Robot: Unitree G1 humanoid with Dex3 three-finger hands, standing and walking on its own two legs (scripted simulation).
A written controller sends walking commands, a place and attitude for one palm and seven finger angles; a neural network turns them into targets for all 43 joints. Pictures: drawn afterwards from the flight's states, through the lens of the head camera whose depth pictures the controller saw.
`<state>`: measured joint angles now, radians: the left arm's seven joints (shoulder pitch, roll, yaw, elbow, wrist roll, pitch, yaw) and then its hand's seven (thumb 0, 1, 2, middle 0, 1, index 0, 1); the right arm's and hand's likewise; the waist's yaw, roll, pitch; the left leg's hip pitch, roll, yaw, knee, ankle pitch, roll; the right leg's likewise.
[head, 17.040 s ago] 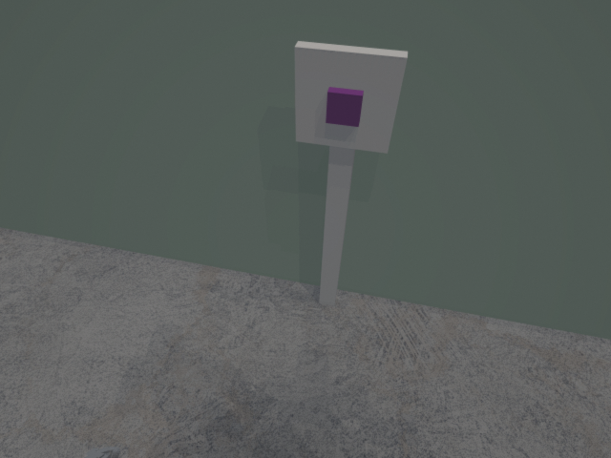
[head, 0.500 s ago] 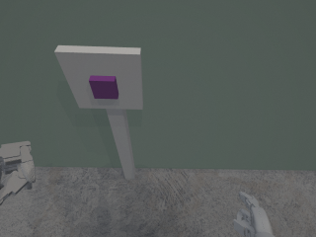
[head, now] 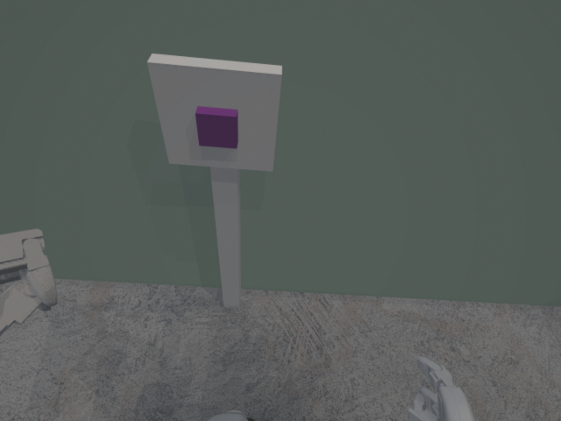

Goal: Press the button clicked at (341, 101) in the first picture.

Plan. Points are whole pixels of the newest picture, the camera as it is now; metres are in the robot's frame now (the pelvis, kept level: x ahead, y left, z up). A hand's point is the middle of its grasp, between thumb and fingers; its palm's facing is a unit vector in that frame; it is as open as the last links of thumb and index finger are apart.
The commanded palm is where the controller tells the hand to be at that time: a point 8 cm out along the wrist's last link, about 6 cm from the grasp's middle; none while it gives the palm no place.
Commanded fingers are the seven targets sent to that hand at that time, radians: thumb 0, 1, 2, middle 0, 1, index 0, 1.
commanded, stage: step back with the hand held close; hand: left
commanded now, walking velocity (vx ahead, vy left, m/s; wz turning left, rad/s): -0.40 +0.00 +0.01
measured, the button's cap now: (218, 127) +0.58 +0.14 +0.09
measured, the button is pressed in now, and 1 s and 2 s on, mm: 0 0 0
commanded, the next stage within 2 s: stop stepping back and stand still in 0.28 s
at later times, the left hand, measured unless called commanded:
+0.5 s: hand out of the picture +0.10 +0.24 +0.19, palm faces +0.28 -0.86 -0.43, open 3.1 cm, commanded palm +0.03 +0.28 +0.19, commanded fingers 0.00 0.90 0.90 -1.30 -1.50 -1.30 -1.50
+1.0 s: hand out of the picture +0.01 +0.25 +0.20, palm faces +0.26 -0.83 -0.50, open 3.1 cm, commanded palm -0.04 +0.31 +0.19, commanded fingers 0.00 0.90 0.90 -1.30 -1.50 -1.30 -1.50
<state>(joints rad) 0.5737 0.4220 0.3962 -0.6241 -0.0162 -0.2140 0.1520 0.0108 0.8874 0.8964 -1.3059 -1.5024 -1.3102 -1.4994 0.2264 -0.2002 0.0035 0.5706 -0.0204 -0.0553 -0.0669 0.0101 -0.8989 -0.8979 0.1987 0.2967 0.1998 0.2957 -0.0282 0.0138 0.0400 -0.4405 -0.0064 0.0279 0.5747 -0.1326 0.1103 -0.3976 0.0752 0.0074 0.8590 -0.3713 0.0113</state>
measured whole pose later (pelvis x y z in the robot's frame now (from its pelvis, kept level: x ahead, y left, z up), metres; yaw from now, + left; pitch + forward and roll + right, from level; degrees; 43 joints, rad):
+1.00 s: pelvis -0.18 +0.03 +0.02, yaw -3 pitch +0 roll -3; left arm 0.72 0.45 0.39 -0.67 -0.02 -0.23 0.13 0.01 0.89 0.90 -1.30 -1.50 -1.31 -1.50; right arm 0.25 -0.12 0.04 0.60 -0.02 -0.11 -0.03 0.01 -0.90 -0.90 0.20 0.30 0.20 0.30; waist -0.04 0.00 -0.03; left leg -0.24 0.02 0.03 0.42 -0.19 0.05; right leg -0.41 0.00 -0.11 0.77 -0.37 0.00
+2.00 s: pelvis -0.18 +0.04 +0.00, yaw +0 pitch -1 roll -1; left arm 0.31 0.21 0.00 0.78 0.04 0.07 0.02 0.01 0.91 0.90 -1.01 -1.23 -1.02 -1.22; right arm 0.22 -0.23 0.01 0.87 -0.03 0.02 0.01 0.01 -0.90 -0.90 0.20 0.30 0.20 0.30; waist -0.02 -0.03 0.04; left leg -0.33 -0.01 0.04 0.58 -0.23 0.05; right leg -0.22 -0.04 -0.09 0.57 -0.32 0.01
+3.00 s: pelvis -0.19 +0.03 +0.01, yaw +0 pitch -2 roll +0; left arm 0.31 0.11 0.03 1.15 0.01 0.00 0.03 0.00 0.91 0.90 -0.20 -0.30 -0.20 -0.30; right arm 0.33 -0.10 -0.01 1.13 -0.02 0.02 -0.04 0.00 -0.91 -0.90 0.19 0.30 0.19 0.29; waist -0.02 0.01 0.05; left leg -0.26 0.00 0.03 0.45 -0.16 0.02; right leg -0.16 -0.01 -0.10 0.45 -0.26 -0.02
